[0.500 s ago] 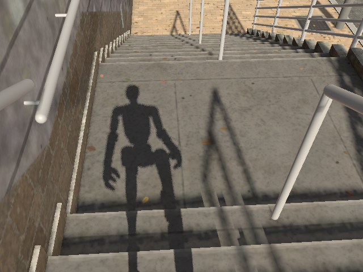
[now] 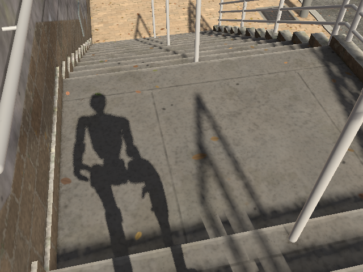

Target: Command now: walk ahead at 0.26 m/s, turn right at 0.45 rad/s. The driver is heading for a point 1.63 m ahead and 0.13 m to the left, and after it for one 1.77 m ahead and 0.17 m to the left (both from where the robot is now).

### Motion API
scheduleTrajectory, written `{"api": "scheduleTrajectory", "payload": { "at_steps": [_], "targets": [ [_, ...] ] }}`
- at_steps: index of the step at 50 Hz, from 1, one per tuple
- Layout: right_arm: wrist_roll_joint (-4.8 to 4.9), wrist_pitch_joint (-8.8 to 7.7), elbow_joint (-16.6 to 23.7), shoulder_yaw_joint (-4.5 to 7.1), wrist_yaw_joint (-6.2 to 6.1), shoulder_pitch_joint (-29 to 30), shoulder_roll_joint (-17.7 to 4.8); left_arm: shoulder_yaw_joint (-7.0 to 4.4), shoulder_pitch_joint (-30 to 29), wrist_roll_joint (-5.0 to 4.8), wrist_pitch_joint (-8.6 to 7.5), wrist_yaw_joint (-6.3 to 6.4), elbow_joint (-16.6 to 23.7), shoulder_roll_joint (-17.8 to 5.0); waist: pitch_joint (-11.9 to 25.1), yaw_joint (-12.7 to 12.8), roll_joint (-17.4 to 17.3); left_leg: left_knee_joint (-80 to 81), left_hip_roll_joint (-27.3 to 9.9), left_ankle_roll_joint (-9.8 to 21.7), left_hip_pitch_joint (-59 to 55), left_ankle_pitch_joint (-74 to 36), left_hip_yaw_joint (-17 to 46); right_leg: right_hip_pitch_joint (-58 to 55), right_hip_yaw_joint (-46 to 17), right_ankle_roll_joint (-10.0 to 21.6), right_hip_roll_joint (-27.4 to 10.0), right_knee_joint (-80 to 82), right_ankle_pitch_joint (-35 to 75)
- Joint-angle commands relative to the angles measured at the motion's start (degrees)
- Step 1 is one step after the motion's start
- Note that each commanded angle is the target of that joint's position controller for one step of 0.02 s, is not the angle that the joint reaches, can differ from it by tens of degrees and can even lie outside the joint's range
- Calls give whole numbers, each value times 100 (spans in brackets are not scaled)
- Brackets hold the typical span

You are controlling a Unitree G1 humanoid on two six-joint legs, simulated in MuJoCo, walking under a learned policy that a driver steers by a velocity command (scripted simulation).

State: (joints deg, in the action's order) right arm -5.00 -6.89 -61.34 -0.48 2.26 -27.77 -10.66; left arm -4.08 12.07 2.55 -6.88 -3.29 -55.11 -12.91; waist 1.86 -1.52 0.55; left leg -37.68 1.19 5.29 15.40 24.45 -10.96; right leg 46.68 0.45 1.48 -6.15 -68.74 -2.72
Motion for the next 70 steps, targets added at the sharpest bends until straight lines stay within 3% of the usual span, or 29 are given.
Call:
{"api": "scheduleTrajectory", "payload": {
  "at_steps": [1,5,6,7,8,9,11,13,16,20,22,23,24,26,27,28,29,30,32,38,43,51,53,54,55,58,62,65,70],
  "targets": [
    [-56,-36,392,158,44,309,-931,-65,1185,69,0,-81,-190,-115,-124,554,-491,506,-1747,425,1109,-5794,757,-1542,82,-226,188,-100,366],
    [76,-165,1085,440,90,1928,-1729,-456,1721,187,19,152,-4,-883,50,1410,-441,-1026,-1592,-56,2176,-6862,343,-3843,980,23,1055,-241,-1005],
    [145,-182,1382,602,146,2882,-2060,-534,2659,204,1,275,-233,-878,165,2125,88,-2893,-1443,-121,2517,-6426,483,-4639,983,216,1076,708,-780],
    [337,-149,1768,858,179,3572,-2081,-512,3314,178,-84,508,-408,-918,164,2578,1808,-5813,-530,-504,3139,-2266,619,-5187,38,938,551,3171,1159],
    [306,-83,2024,520,394,2608,-725,-294,2757,-54,-257,524,-202,-975,1158,1186,1318,-5976,41,-858,4164,2151,1547,-5916,-2878,2361,-944,3125,4171],
    [469,-24,1895,464,231,1904,-522,-421,2301,-26,-318,338,-285,-1318,327,583,-211,-5875,-295,-1006,4273,2034,2027,-5261,-3091,2553,-1526,3168,5630],
    [481,146,2168,380,-25,1666,-644,-43,305,-33,-229,76,602,-331,67,99,-81,-4150,-650,-830,3963,951,2410,-2982,-3023,2230,-1652,3006,3648],
    [-202,332,1326,215,-9,653,-359,220,152,79,-39,101,729,-101,-406,-216,24,-3275,-864,-752,2642,-2402,2052,-971,-1805,1428,-551,2775,1380],
    [71,305,1310,279,132,1058,-565,297,287,140,-67,276,998,-501,-344,-146,-171,-966,-301,-867,-701,-5745,817,1315,-97,685,851,2153,-2331],
    [209,334,1899,324,156,2526,-976,171,1832,-61,52,199,697,-1045,-503,830,242,1994,-354,-845,340,-4065,1505,-1704,-2054,960,61,1296,-1693],
    [362,342,1646,420,28,1712,-1131,203,1308,-20,349,60,822,-1248,-123,368,197,2727,-647,-411,-892,-5070,1361,-1587,-2504,806,-50,319,-1267],
    [317,251,1334,646,22,634,-1605,208,1777,154,392,-207,646,-1016,495,22,-562,1765,-900,79,-2421,-6366,1322,-843,-1592,327,474,-1175,-1360],
    [363,269,1103,717,198,33,-1964,383,2518,-18,393,-414,666,-227,1580,106,-1925,629,-2150,1091,-4557,-8525,2015,964,-485,-276,1126,-3457,-4416],
    [184,294,1542,550,521,502,-1589,375,1853,-199,368,-295,1028,-365,1422,-101,-926,463,-2311,1049,-3950,-7529,2524,2434,-239,-627,946,-5559,-5610],
    [329,223,1714,374,715,1283,-1381,456,1752,-220,300,-276,1233,-156,781,276,-976,848,-2594,1076,-2397,-5158,3644,2389,-677,-955,508,-5040,-4776],
    [1083,448,1223,406,29,943,-880,271,-30,-259,761,375,1347,-435,744,-20,-180,1382,-2767,1402,-1713,-5351,3134,1633,-108,-411,471,-4787,-4032],
    [836,564,1272,268,-235,934,-937,372,-172,-239,1031,627,1564,-289,479,14,-209,1618,-2386,1372,-847,-4888,2805,1022,-48,-240,493,-4461,-3421],
    [10,240,1456,101,285,1251,-1156,758,1478,-99,640,-20,1460,320,-424,767,-765,1955,-1768,958,885,-3363,2450,396,-648,-758,115,-4247,-3333],
    [254,141,1683,19,352,1797,-924,777,1518,-97,455,-308,1295,159,-534,598,-277,2121,-1151,544,1880,-1172,2544,-253,-490,-1054,26,-3391,-2336],
    [424,54,1701,104,55,471,-1152,877,42,-105,286,72,2545,-275,376,-326,-596,1167,-1693,916,-542,-2418,4114,1482,-786,-946,-14,-2570,-3701],
    [182,59,1382,367,-333,-1012,-1169,903,-761,-4,309,453,3075,-9,644,-1015,-913,1205,-1948,1201,-1525,-3120,4774,2276,-542,-305,303,-2681,-4273],
    [20,-98,1640,499,-338,357,-1510,676,-580,-20,573,161,3550,-186,429,281,-667,1968,-1273,435,2235,-1033,3996,-755,-31,495,356,-1913,-3548],
    [-152,47,2449,213,-265,1436,-914,240,1485,14,619,281,2783,-1294,1152,1362,1379,314,154,88,5063,-503,3060,-4251,-3405,2469,-619,1359,-2360],
    [31,207,2623,-59,-346,2247,-156,303,2499,302,535,346,2621,-1153,414,2042,1282,-1221,1075,-867,7075,640,3635,-4386,-7128,3305,-1842,3783,-3109],
    [249,285,2649,-145,-498,2669,64,422,2185,342,491,242,2636,-834,-187,2025,1162,-1792,982,-1077,7585,-51,4628,-3980,-7465,3023,-1872,4198,-3468],
    [205,336,2155,-47,-713,1371,-574,423,-104,225,538,-91,2718,-496,242,367,1019,-3717,1003,-1224,6290,-1150,3466,-2058,-4334,2186,-1266,3295,-2026],
    [-178,627,1968,100,-200,434,-870,468,-1400,242,289,8,2396,-296,494,-700,46,-6222,709,-800,4042,-3167,2145,110,-1713,1329,-900,3078,-2354],
    [91,575,2362,159,164,933,-943,491,-1009,141,21,278,1914,-482,191,-375,-200,-6565,290,-676,4000,-3513,1872,-658,-705,1019,-692,2788,-2047],
    [175,616,3275,159,84,2438,-826,412,368,241,-36,541,1336,-996,138,567,500,-6307,-92,-809,4878,-2169,1412,-2994,-883,1167,-1323,3203,-280]
  ]
}}
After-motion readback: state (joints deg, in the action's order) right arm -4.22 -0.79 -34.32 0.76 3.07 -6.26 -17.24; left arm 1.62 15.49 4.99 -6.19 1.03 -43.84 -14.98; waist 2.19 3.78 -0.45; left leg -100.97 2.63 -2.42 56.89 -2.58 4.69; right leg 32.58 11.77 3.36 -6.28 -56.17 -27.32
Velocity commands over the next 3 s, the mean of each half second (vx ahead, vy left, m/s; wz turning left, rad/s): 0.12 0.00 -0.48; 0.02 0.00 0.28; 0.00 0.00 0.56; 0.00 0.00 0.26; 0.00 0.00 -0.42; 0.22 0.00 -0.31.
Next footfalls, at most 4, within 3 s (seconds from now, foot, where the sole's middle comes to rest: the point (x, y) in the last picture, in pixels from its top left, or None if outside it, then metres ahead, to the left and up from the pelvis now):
0.12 right None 0.07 -0.09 -0.75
0.44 left None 0.27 0.17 -0.92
0.76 right None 0.14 -0.06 -0.75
1.02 right None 0.14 -0.14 -0.75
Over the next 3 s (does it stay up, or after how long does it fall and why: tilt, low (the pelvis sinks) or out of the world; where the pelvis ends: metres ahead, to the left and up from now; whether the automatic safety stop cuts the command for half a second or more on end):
stays up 0.03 -0.08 0.00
